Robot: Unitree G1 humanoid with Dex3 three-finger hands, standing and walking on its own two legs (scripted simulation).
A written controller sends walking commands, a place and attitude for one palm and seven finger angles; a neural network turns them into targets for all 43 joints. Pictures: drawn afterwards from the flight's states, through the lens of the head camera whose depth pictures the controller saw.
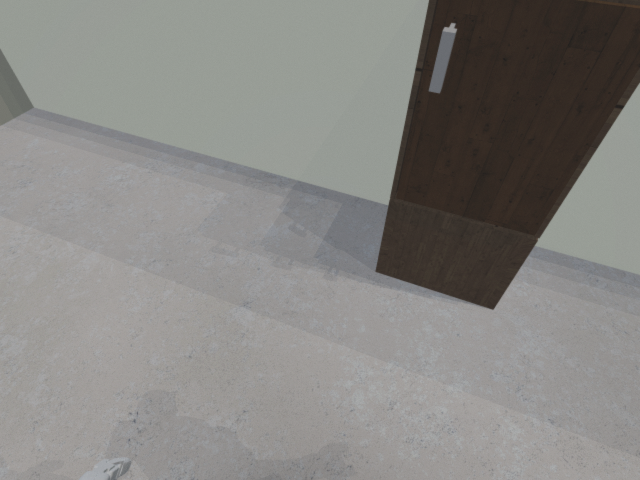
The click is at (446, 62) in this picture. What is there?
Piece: cupboard door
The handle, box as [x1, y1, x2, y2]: [429, 23, 456, 92]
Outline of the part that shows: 455,23 451,23 449,27 444,27 442,31 429,91 439,92 441,89 456,29 454,28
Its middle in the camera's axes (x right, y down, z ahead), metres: +0.28 -0.41 +0.87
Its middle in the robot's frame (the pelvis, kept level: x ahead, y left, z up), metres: +0.95 -0.23 +0.12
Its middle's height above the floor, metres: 0.88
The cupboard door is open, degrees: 0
